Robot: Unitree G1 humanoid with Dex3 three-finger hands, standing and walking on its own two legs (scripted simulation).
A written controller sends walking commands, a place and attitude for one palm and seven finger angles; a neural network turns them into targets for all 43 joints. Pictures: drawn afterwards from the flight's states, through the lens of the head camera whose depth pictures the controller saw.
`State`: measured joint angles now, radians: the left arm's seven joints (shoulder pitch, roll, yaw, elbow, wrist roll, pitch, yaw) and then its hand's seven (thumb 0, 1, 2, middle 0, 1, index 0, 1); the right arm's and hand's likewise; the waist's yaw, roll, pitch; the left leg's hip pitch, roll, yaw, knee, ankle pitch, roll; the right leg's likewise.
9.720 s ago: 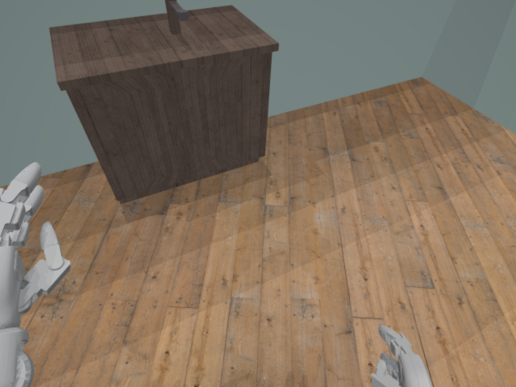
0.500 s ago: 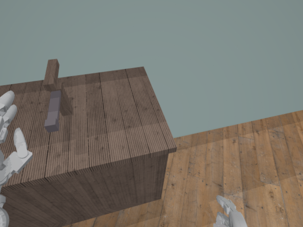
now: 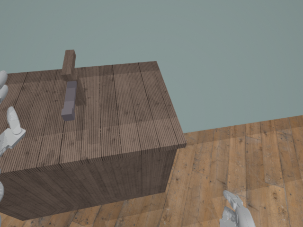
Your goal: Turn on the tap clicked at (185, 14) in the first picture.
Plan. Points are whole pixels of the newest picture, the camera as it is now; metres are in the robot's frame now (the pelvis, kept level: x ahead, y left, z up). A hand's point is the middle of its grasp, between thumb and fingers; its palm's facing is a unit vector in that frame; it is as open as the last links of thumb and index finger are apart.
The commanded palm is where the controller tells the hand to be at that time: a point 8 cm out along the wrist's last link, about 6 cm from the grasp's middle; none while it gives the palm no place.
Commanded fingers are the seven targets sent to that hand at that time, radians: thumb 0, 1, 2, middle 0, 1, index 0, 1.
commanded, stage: come to a stop and stand still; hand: left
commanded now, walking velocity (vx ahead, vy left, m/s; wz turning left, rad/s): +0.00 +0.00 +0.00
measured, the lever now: (68, 114) +0.36 +0.30 +0.06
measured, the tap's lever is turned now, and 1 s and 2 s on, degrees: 0 0 0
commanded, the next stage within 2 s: look again from close up in 0.66 s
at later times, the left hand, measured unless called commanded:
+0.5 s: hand (32, 131) +0.24 +0.29 +0.16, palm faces +0.39 -0.86 -0.34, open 7.4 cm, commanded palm +0.18 +0.32 +0.17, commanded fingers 0.00 0.90 0.90 -0.20 -0.30 -0.20 -0.30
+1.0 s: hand (39, 135) +0.24 +0.28 +0.15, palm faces +0.38 -0.86 -0.35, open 7.4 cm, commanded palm +0.18 +0.31 +0.17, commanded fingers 0.00 0.90 0.90 -0.20 -0.30 -0.20 -0.30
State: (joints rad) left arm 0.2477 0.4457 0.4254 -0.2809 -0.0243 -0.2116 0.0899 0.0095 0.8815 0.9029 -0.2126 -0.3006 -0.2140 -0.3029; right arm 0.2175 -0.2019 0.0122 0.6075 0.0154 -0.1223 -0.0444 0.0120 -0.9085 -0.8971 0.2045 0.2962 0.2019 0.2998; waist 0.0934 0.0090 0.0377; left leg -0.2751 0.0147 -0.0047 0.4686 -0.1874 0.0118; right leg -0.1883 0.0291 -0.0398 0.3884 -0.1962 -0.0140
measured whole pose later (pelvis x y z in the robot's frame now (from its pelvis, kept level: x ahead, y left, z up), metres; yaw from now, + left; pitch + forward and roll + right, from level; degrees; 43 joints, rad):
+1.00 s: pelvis +0.02 +0.03 +0.00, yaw +0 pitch +0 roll -2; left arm 0.42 0.34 0.34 -0.43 -0.04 -0.20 0.10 0.01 0.89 0.90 -0.21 -0.30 -0.21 -0.30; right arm 0.19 -0.19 0.01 0.59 0.01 -0.11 -0.03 0.01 -0.91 -0.90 0.21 0.30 0.20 0.30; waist 0.03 -0.02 0.05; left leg -0.24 -0.03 0.02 0.46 -0.21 0.06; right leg -0.15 -0.01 -0.01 0.36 -0.21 0.03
